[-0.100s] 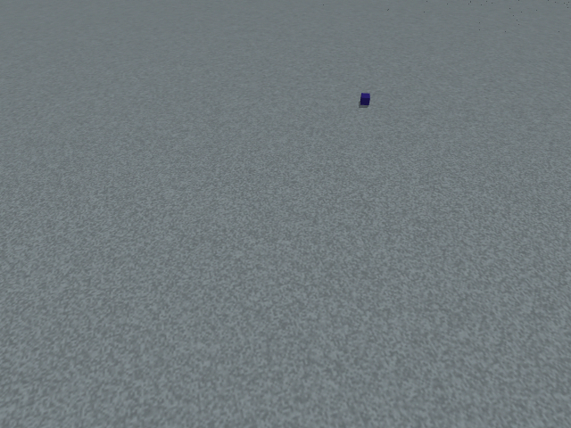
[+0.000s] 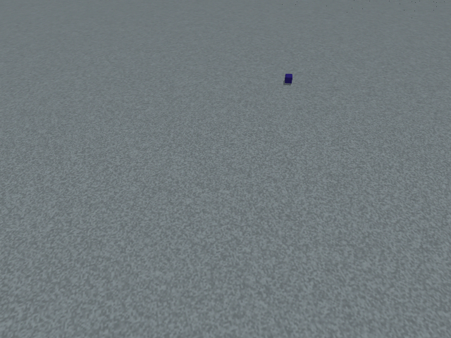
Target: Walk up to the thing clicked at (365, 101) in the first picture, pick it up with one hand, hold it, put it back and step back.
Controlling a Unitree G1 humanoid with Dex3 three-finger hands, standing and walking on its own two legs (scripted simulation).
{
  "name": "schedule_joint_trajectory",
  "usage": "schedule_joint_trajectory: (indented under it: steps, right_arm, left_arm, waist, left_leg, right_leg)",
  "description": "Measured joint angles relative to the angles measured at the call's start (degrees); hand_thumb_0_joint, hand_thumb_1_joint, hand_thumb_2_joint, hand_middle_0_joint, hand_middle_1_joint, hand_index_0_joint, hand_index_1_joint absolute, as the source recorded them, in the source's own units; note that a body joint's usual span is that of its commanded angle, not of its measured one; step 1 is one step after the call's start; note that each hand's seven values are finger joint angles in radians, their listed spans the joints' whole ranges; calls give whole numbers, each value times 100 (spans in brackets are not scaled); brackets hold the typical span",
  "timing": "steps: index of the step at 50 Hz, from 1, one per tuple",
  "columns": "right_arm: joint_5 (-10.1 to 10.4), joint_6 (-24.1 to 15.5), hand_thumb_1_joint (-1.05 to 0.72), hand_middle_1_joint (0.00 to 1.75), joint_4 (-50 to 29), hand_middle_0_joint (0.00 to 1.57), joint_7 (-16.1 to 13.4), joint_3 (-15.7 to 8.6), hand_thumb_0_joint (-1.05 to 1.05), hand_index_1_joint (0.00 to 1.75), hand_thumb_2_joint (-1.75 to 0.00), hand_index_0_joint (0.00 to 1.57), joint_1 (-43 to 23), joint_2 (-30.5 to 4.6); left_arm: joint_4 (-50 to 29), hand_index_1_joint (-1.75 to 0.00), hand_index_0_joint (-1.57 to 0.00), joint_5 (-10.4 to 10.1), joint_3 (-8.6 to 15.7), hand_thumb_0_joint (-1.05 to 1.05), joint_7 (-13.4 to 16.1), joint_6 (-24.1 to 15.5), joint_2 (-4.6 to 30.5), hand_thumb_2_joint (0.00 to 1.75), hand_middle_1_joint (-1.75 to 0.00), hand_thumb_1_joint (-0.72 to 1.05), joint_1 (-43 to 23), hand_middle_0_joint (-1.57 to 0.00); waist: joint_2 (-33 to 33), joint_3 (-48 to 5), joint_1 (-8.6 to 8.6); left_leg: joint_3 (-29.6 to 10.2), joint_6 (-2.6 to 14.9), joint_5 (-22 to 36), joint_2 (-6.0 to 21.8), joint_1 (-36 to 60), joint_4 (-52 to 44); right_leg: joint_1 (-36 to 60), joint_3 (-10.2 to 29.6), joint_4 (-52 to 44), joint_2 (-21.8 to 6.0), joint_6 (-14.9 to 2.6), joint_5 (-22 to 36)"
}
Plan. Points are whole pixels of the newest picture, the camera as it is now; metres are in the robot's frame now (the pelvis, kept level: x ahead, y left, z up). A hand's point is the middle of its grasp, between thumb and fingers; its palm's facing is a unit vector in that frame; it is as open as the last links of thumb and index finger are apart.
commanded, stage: stand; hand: left
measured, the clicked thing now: (288, 78) +2.28 -0.48 -0.76
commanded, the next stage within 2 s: walk up in 1.02 s
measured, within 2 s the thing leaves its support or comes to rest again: neither
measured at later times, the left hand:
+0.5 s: hand out of the picture +0.08 +0.25 -0.16, palm faces -0.03 -0.94 -0.34, open 7.4 cm
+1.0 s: hand out of the picture +0.08 +0.25 -0.16, palm faces -0.04 -0.94 -0.34, open 7.4 cm
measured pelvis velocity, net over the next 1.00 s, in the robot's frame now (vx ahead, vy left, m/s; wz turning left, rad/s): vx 0.01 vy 0.00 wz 0.00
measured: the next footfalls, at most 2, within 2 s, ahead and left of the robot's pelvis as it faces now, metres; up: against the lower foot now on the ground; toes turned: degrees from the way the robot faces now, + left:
right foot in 1.36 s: +0.14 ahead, -0.24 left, +0.00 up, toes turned -29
left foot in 1.82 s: +0.62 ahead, -0.06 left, +0.00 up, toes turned -33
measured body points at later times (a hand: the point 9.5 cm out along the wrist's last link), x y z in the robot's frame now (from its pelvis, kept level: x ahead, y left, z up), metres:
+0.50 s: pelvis +0.00 +0.00 +0.00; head +0.01 +0.00 +0.45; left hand +0.09 +0.30 -0.13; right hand +0.08 -0.30 -0.13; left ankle +0.00 +0.13 -0.75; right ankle +0.01 -0.12 -0.75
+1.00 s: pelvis +0.01 +0.00 +0.00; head +0.02 +0.00 +0.45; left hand +0.08 +0.30 -0.13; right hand +0.08 -0.30 -0.13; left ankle +0.00 +0.13 -0.75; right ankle +0.01 -0.12 -0.75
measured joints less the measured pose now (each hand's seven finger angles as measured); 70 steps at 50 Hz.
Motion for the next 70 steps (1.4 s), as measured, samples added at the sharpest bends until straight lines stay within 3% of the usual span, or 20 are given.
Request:
schedule_joint_trajectory:
  steps: [51, 54, 56, 58, 61, 66, 68, 70]
  right_arm:
    - [-4, 21, -90, 30, 24, 21, -9, 21, 1, 30, -90, 20, 62, -22]
    - [-143, -53, -90, 30, -322, 21, 293, -202, 1, 30, -90, 20, 82, -113]
    - [-154, -194, -90, 30, -644, 21, 390, -332, 1, 30, -90, 20, 70, -258]
    - [-164, -278, -90, 30, -874, 21, 410, -452, 1, 30, -90, 20, 71, -414]
    - [-173, -303, -90, 30, -947, 21, 424, -541, 1, 30, -90, 20, 198, -573]
    - [-188, -174, -90, 30, -876, 21, 565, -619, 1, 30, -90, 20, 287, -923]
    - [-202, -161, -90, 30, -911, 21, 596, -624, 1, 30, -90, 20, 304, -991]
    - [-229, -111, -90, 30, -941, 21, 602, -637, 1, 30, -90, 20, 259, -1133]
  left_arm:
    - [29, -30, -20, 4, 31, 1, -3, 17, 31, 90, -30, 90, 79, -20]
    - [-248, -30, -21, 18, 159, 1, -247, 25, 97, 90, -30, 90, 468, -20]
    - [-213, -30, -21, 35, 218, 1, -350, 104, 133, 90, -30, 90, 643, -20]
    - [-185, -30, -21, 59, 241, 1, -420, 153, 205, 90, -30, 90, 666, -21]
    - [-282, -30, -21, 28, 342, 1, -536, 149, 447, 90, -30, 90, 617, -21]
    - [-568, -30, -21, -30, 499, 1, -662, 11, 824, 90, -30, 90, 688, -20]
    - [-596, -30, -20, -45, 551, 1, -630, -73, 1027, 90, -30, 90, 755, -20]
    - [-636, -30, -20, -29, 616, 1, -495, -197, 1032, 90, -30, 90, 711, -20]
  waist:
    - [-3, 5, 11]
    - [-35, -191, 88]
    - [86, -329, 18]
    - [275, -356, -78]
    - [324, -458, -99]
    - [502, -681, 18]
    - [489, -837, 14]
    - [769, -897, 93]
  left_leg:
    - [-17, -7, 20, 11, 98, -128]
    - [386, 179, -926, 30, -138, 351]
    - [685, 230, -789, 121, -168, 329]
    - [908, 158, -379, 271, -70, 219]
    - [1187, 33, -564, 338, 232, 104]
    - [1642, -89, -1276, 599, 758, 518]
    - [1726, -21, -1853, 735, 756, 1147]
    - [1201, 157, -2390, 964, 269, 2447]
  right_leg:
    - [116, -19, -156, 8, -4, 30]
    - [-339, 316, 417, 15, -33, -443]
    - [-940, 173, 1388, -46, -97, -913]
    - [-1501, -88, 2316, -168, -134, -1158]
    - [-2055, -195, 2987, -502, -94, -1057]
    - [-1988, -483, 2466, -967, -18, -511]
    - [-1732, -604, 2194, -1030, -62, -477]
    - [-1850, -706, 2747, -778, 42, -994]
